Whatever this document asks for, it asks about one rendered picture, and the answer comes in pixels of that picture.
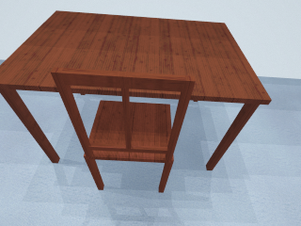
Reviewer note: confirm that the table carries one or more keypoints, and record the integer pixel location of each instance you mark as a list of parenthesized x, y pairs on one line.
[(134, 44)]

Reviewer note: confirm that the chair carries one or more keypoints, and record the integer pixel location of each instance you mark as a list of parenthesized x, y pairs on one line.
[(124, 130)]

